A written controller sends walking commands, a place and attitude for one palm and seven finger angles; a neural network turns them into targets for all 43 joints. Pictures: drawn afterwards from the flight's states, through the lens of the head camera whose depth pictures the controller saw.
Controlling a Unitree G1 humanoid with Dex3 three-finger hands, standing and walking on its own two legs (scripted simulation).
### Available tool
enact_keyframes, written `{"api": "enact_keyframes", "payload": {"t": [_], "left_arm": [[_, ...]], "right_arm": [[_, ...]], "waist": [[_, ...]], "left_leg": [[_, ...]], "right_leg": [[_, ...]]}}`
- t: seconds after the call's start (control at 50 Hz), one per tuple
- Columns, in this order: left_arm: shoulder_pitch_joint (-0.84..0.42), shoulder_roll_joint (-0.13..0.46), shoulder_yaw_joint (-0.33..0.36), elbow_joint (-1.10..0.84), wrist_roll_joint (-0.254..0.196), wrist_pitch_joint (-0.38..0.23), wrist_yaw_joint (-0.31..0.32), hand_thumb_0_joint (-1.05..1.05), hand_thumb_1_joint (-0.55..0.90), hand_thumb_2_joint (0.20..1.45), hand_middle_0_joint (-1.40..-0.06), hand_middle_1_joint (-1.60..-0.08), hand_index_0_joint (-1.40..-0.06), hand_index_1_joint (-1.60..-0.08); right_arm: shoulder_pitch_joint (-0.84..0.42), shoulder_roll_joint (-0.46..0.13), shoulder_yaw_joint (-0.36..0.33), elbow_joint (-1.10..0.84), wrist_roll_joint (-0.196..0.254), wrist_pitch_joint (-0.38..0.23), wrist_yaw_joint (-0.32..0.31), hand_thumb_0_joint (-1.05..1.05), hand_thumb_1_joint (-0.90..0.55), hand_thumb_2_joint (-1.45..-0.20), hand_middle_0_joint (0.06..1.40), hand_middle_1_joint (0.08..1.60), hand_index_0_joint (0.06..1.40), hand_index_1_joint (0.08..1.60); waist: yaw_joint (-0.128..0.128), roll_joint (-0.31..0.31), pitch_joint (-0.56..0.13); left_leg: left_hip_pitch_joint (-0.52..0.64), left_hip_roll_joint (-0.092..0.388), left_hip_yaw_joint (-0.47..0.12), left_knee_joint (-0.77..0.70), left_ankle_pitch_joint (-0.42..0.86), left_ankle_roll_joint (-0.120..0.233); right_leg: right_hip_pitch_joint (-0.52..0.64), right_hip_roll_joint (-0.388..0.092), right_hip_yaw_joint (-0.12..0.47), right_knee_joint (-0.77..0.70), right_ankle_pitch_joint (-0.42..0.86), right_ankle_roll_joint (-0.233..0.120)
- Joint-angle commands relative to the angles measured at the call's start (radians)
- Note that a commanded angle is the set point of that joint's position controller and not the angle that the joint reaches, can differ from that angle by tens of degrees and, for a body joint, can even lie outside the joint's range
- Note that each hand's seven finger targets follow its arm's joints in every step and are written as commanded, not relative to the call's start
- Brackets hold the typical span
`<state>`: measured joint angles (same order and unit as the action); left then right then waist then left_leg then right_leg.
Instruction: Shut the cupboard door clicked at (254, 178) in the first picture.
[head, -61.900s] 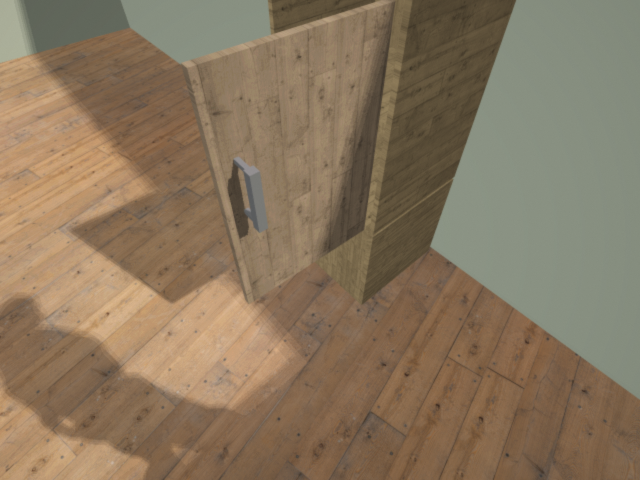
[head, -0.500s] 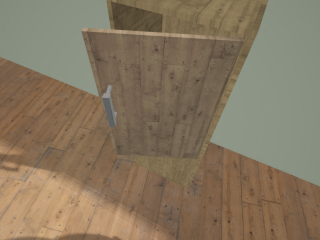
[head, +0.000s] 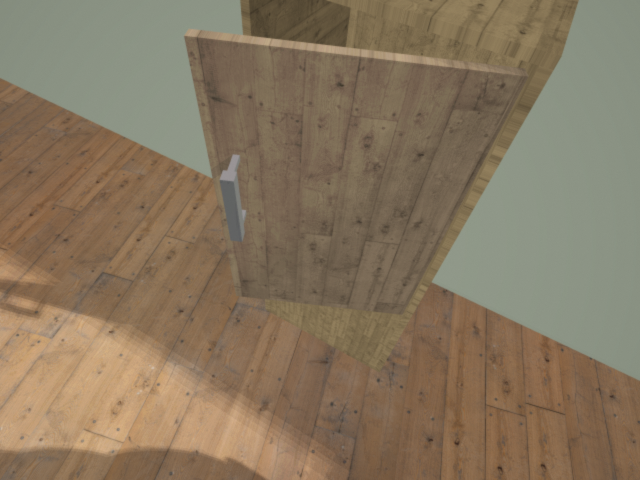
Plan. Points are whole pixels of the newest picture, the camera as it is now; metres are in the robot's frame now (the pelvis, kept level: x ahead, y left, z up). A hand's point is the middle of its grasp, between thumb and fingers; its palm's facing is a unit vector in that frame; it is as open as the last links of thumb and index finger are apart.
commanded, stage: come to a stop and stand still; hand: left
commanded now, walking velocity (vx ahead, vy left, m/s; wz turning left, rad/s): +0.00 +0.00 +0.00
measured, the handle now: (236, 199) +0.49 +0.17 +0.02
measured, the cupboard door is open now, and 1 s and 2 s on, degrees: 24 24 24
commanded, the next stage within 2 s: look again from close up in 0.70 s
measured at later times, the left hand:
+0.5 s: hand out of the picture -0.03 +0.18 -0.16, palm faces -0.03 -0.98 -0.18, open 7.4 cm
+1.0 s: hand out of the picture -0.04 +0.19 -0.17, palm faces -0.02 -0.97 -0.23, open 7.4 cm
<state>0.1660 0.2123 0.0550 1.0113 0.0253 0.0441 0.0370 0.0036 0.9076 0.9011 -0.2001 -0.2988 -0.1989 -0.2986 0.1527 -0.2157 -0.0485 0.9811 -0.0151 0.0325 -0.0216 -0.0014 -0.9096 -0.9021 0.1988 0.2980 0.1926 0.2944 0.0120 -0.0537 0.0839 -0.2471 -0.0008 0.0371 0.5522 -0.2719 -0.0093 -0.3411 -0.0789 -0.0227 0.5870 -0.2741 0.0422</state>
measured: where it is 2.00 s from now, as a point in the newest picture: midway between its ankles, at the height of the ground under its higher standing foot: outside the picture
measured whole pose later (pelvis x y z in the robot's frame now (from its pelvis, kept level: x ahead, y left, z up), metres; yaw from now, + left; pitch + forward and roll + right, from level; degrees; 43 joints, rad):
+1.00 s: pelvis -0.05 +0.01 +0.00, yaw -1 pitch -1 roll -1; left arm 0.33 0.16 -0.01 1.06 0.02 -0.01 0.04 0.01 0.91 0.90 -0.20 -0.30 -0.20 -0.30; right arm 0.33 -0.17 -0.02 1.05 -0.03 0.00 -0.03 0.00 -0.91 -0.90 0.20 0.30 0.19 0.29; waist -0.03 0.03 0.00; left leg -0.30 0.00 0.05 0.54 -0.21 0.04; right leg -0.16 0.01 -0.02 0.50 -0.32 0.00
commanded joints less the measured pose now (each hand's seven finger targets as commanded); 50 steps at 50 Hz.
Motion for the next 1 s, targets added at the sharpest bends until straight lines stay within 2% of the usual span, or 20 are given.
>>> {"api": "enact_keyframes", "payload": {"t": [0.0,0.02,0.08,0.18,0.22,0.24,0.28,0.3,0.32,0.34,0.38,0.46,0.56,0.76,0.78,0.8,0.82,0.86,0.9,0.98], "left_arm": [[0.033,0.074,0.017,-0.065,-0.003,0.021,0.003,0.000,0.900,0.900,-0.200,-0.300,-0.200,-0.300],[0.041,0.078,0.020,-0.047,0.002,0.030,-0.002,0.000,0.900,0.900,-0.200,-0.300,-0.200,-0.300],[0.082,0.078,0.015,-0.027,-0.002,0.016,-0.011,0.000,0.900,0.900,-0.200,-0.300,-0.200,-0.300],[0.074,0.049,-0.013,-0.026,-0.008,-0.007,-0.011,0.000,0.900,0.900,-0.200,-0.300,-0.200,-0.300],[0.139,0.038,-0.018,0.001,-0.013,-0.020,-0.006,0.000,0.900,0.900,-0.200,-0.300,-0.200,-0.300],[0.161,0.048,-0.020,0.017,-0.010,-0.030,-0.001,0.000,0.900,0.900,-0.200,-0.300,-0.200,-0.300],[0.123,0.083,-0.022,0.021,-0.010,-0.046,0.002,0.000,0.900,0.900,-0.200,-0.300,-0.200,-0.300],[0.109,0.090,-0.027,0.020,-0.012,-0.046,0.000,0.000,0.900,0.900,-0.200,-0.300,-0.200,-0.300],[0.115,0.076,-0.026,0.025,-0.010,-0.043,-0.001,0.000,0.900,0.900,-0.200,-0.300,-0.200,-0.300],[0.132,0.058,-0.028,0.039,-0.012,-0.054,0.003,0.000,0.900,0.900,-0.200,-0.300,-0.200,-0.300],[0.143,0.042,-0.037,0.051,-0.014,-0.059,0.007,0.000,0.900,0.900,-0.200,-0.300,-0.200,-0.300],[0.148,0.031,-0.042,0.066,-0.016,-0.049,0.005,0.000,0.900,0.900,-0.200,-0.300,-0.200,-0.300],[0.176,0.025,-0.043,0.088,-0.016,-0.043,0.002,0.000,0.900,0.900,-0.200,-0.300,-0.200,-0.300],[0.208,-0.004,-0.042,0.105,-0.019,-0.048,0.001,0.000,0.900,0.900,-0.200,-0.300,-0.200,-0.300],[0.156,0.198,-0.054,0.004,0.004,-0.080,0.001,0.000,0.900,0.900,-0.200,-0.300,-0.200,-0.300],[0.152,0.148,-0.024,0.005,-0.005,-0.082,0.005,0.000,0.900,0.900,-0.200,-0.300,-0.200,-0.300],[0.176,0.105,-0.028,0.023,-0.005,-0.087,0.008,0.000,0.900,0.900,-0.200,-0.300,-0.200,-0.300],[0.201,0.065,-0.039,0.016,-0.012,-0.084,0.010,0.000,0.900,0.900,-0.200,-0.300,-0.200,-0.300],[0.188,0.048,-0.044,0.009,-0.012,-0.076,0.013,0.000,0.900,0.900,-0.200,-0.300,-0.200,-0.300],[0.188,0.062,-0.041,-0.024,-0.007,-0.072,0.017,0.000,0.900,0.900,-0.200,-0.300,-0.200,-0.300]], "right_arm": [[0.015,-0.159,-0.015,-0.060,-0.017,-0.010,-0.011,0.000,-0.900,-0.900,0.200,0.300,0.200,0.300],[-0.012,-0.153,-0.010,-0.061,-0.019,-0.011,-0.017,0.000,-0.900,-0.900,0.200,0.300,0.200,0.300],[-0.012,-0.120,0.004,-0.058,-0.012,-0.018,-0.021,0.000,-0.900,-0.900,0.200,0.300,0.200,0.300],[0.079,-0.117,-0.004,-0.007,-0.002,-0.030,-0.021,0.000,-0.900,-0.900,0.200,0.300,0.200,0.300],[0.083,-0.114,-0.003,0.010,0.008,-0.034,-0.020,0.000,-0.900,-0.900,0.200,0.300,0.200,0.300],[0.090,-0.094,-0.002,0.014,0.015,-0.036,-0.018,0.000,-0.900,-0.900,0.200,0.300,0.200,0.300],[0.100,-0.046,0.007,0.023,0.023,-0.036,-0.009,0.000,-0.900,-0.900,0.200,0.300,0.200,0.300],[0.105,-0.043,0.010,0.032,0.020,-0.036,-0.004,0.000,-0.900,-0.900,0.200,0.300,0.200,0.300],[0.110,-0.050,0.008,0.040,0.014,-0.037,-0.002,0.000,-0.900,-0.900,0.200,0.300,0.200,0.300],[0.114,-0.052,0.008,0.057,0.009,-0.040,-0.008,0.000,-0.900,-0.900,0.200,0.300,0.200,0.300],[0.126,-0.057,0.012,0.074,0.013,-0.045,-0.009,0.000,-0.900,-0.900,0.200,0.300,0.200,0.300],[0.131,-0.053,0.023,0.111,0.009,-0.036,-0.007,0.000,-0.900,-0.900,0.200,0.300,0.200,0.300],[0.168,-0.034,0.029,0.137,0.005,-0.026,-0.009,0.000,-0.900,-0.900,0.200,0.300,0.200,0.300],[0.236,-0.017,0.031,0.151,0.004,-0.037,-0.018,0.000,-0.900,-0.900,0.200,0.300,0.200,0.300],[0.139,-0.130,0.021,0.020,-0.006,-0.057,0.004,0.000,-0.900,-0.900,0.200,0.300,0.200,0.300],[0.142,-0.124,-0.002,0.010,-0.008,-0.081,-0.007,0.000,-0.900,-0.900,0.200,0.300,0.200,0.300],[0.147,-0.082,0.001,0.025,-0.008,-0.083,-0.014,0.000,-0.900,-0.900,0.200,0.300,0.200,0.300],[0.198,-0.040,0.009,0.017,-0.004,-0.073,-0.014,0.000,-0.900,-0.900,0.200,0.300,0.200,0.300],[0.208,-0.029,0.015,0.010,-0.008,-0.059,-0.008,0.000,-0.900,-0.900,0.200,0.300,0.200,0.300],[0.197,-0.056,0.012,-0.003,-0.006,-0.056,-0.003,0.000,-0.900,-0.900,0.200,0.300,0.200,0.300]], "waist": [[0.004,0.225,-0.012],[0.015,0.256,0.016],[0.026,0.210,0.006],[-0.015,0.182,-0.102],[0.008,0.127,-0.144],[0.006,0.081,-0.149],[-0.030,0.000,-0.107],[-0.037,0.018,-0.089],[-0.034,0.035,-0.097],[-0.030,-0.067,-0.131],[-0.027,-0.094,-0.117],[-0.023,0.000,-0.002],[-0.021,0.065,0.073],[-0.018,0.058,0.012],[-0.033,0.127,0.114],[-0.029,0.204,-0.057],[-0.026,0.209,-0.143],[-0.033,0.095,-0.173],[-0.041,-0.040,-0.088],[-0.032,0.014,-0.001]], "left_leg": [[-0.142,0.305,-0.239,-0.327,0.205,0.173],[-0.138,0.268,-0.214,-0.321,0.186,0.158],[-0.058,0.225,-0.166,-0.294,0.231,0.155],[0.146,0.243,-0.191,-0.242,0.384,0.177],[0.140,0.215,-0.174,-0.188,0.397,0.142],[0.110,0.170,-0.157,-0.154,0.347,0.102],[0.078,0.094,-0.091,-0.161,0.198,0.033],[0.116,0.080,-0.089,-0.184,0.153,0.024],[0.144,0.083,-0.088,-0.180,0.270,0.028],[0.162,0.101,-0.081,-0.157,0.327,0.033],[0.172,0.108,-0.078,-0.181,0.295,0.037],[0.122,0.098,-0.084,-0.243,0.124,0.030],[0.072,0.083,-0.078,-0.266,0.011,0.022],[0.069,0.095,-0.095,-0.270,0.017,0.028],[0.006,0.045,-0.106,-0.191,0.124,0.024],[0.040,0.096,-0.117,-0.146,0.126,0.035],[0.061,0.098,-0.125,-0.116,0.160,0.041],[0.050,0.087,-0.114,-0.078,0.139,0.041],[0.001,0.071,-0.095,-0.058,0.097,0.041],[-0.027,0.082,-0.104,-0.092,0.128,0.052]], "right_leg": [[0.016,0.055,0.072,0.324,-0.246,-0.034],[-0.016,0.058,0.087,0.380,-0.207,-0.035],[-0.028,0.060,0.078,0.368,-0.161,-0.030],[0.044,0.054,0.029,0.061,-0.149,-0.025],[0.163,0.054,0.032,-0.151,0.016,-0.029],[0.218,0.033,0.082,-0.251,0.128,-0.041],[0.188,-0.079,0.178,-0.269,0.232,-0.094],[0.125,-0.089,0.164,-0.266,0.175,-0.100],[0.134,-0.049,0.135,-0.236,0.225,-0.088],[0.166,-0.029,0.132,-0.226,0.304,-0.080],[0.165,-0.035,0.119,-0.248,0.278,-0.075],[0.109,-0.024,0.136,-0.305,0.046,-0.078],[0.074,-0.019,0.143,-0.343,-0.068,-0.081],[0.110,-0.007,0.129,-0.309,-0.021,-0.084],[0.064,0.000,0.091,-0.276,0.030,-0.098],[0.091,-0.031,0.107,-0.200,-0.001,-0.101],[0.130,-0.032,0.111,-0.200,0.063,-0.105],[0.130,-0.040,0.121,-0.201,0.071,-0.104],[0.080,-0.048,0.143,-0.228,0.013,-0.105],[0.038,-0.017,0.127,-0.189,0.032,-0.102]]}}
